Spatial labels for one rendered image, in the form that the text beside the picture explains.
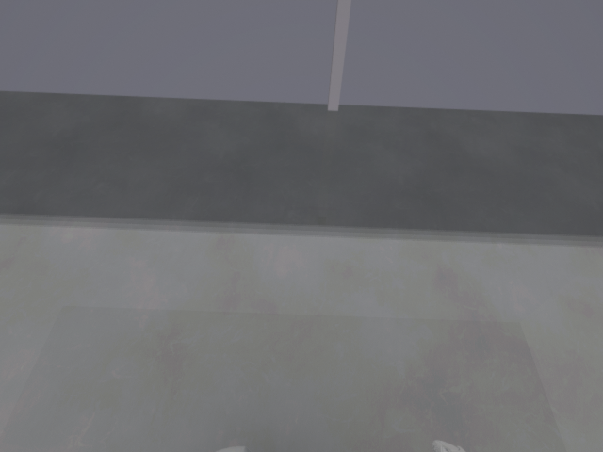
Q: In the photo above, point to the panel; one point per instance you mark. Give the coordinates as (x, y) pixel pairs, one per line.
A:
(342, 17)

